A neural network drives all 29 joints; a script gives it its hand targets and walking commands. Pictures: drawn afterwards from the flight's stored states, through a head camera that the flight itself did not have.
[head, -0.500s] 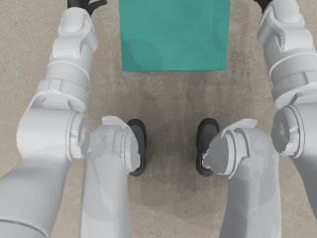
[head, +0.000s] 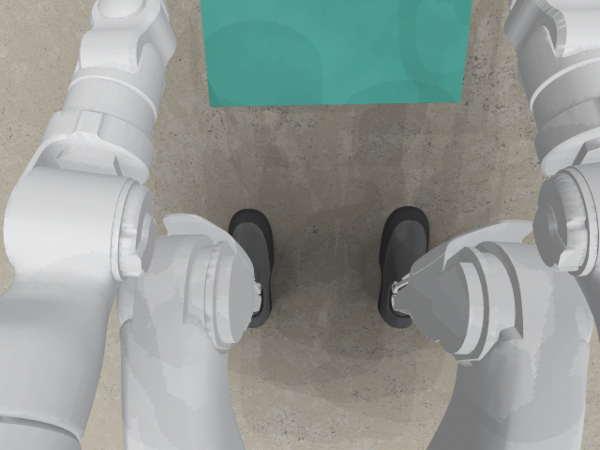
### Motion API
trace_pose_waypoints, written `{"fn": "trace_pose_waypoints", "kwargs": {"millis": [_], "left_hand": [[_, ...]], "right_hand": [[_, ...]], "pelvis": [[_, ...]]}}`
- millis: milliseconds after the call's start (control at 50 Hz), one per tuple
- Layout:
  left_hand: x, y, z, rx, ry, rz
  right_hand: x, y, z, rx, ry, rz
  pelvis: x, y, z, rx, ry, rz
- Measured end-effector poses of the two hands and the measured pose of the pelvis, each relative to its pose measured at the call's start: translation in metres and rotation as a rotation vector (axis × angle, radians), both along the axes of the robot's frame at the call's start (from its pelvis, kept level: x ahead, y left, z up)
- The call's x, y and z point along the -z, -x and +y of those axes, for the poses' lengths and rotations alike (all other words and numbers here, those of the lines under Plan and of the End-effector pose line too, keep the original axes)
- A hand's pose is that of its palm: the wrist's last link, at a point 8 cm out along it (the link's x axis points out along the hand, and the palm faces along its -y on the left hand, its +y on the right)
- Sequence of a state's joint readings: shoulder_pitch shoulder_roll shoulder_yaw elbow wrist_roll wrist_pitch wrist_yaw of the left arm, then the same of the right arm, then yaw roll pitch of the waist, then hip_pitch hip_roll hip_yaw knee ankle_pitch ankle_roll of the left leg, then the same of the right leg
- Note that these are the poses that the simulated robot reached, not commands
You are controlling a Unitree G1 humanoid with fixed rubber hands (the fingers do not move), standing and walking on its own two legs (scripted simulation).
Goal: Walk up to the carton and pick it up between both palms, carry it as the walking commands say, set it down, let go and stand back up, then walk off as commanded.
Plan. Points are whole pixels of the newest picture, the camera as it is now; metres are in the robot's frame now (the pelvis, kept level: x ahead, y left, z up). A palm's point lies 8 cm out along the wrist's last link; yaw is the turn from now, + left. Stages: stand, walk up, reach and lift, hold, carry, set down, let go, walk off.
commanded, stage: reach and lift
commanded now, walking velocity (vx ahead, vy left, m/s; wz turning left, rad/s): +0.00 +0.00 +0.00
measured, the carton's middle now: out of the picture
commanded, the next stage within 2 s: none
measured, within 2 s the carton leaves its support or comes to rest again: leaves its support in 1.28 s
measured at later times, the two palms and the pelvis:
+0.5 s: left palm out of the picture +0.54 +0.16 -0.18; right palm out of the picture +0.54 -0.16 -0.19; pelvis +0.00 +0.00 +0.01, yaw +0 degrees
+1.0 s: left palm out of the picture +0.55 +0.16 -0.18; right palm out of the picture +0.55 -0.16 -0.18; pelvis +0.00 +0.00 -0.01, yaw +0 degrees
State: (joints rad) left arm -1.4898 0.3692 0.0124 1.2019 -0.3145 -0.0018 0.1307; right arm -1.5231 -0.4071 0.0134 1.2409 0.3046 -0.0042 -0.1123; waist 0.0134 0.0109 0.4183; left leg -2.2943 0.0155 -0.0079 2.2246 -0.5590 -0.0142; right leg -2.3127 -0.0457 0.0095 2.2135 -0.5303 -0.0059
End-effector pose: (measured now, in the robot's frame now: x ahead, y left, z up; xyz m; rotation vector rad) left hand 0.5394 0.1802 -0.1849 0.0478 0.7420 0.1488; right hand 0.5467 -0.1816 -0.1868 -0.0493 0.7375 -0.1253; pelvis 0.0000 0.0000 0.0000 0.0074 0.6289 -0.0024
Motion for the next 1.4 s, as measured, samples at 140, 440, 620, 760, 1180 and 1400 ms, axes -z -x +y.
{"fn": "trace_pose_waypoints", "kwargs": {"millis": [140, 440, 620, 760, 1180, 1400], "left_hand": [[-0.003, 0.004, -0.005, 0.002, 0.007, 0.011], [-0.003, 0.002, -0.022, 0.021, 0.015, 0.008], [-0.003, 0.002, -0.022, 0.026, 0.005, 0.004], [-0.003, 0.0, -0.023, 0.026, 0.012, 0.009], [-0.006, -0.008, -0.02, 0.067, 0.034, 0.052], [-0.023, -0.008, -0.027, 0.036, 0.037, 0.027]], "right_hand": [[-0.002, 0.005, 0.005, -0.005, -0.005, 0.015], [-0.001, 0.003, 0.025, -0.029, -0.016, 0.011], [-0.001, 0.003, 0.025, -0.032, -0.009, 0.009], [-0.002, 0.001, 0.026, -0.036, -0.011, 0.018], [-0.004, -0.005, 0.023, -0.086, -0.03, 0.059], [-0.019, -0.002, 0.021, -0.055, -0.006, 0.043]], "pelvis": [[-0.003, 0.001, 0.001, -0.002, 0.001, 0.001], [-0.005, 0.005, 0.001, -0.002, -0.001, -0.009], [-0.007, 0.005, 0.001, -0.002, 0.0, -0.017], [-0.003, 0.007, 0.001, -0.003, 0.0, -0.033], [0.011, -0.002, -0.001, -0.005, 0.001, -0.019], [0.007, -0.005, -0.002, -0.012, 0.006, 0.001]]}}
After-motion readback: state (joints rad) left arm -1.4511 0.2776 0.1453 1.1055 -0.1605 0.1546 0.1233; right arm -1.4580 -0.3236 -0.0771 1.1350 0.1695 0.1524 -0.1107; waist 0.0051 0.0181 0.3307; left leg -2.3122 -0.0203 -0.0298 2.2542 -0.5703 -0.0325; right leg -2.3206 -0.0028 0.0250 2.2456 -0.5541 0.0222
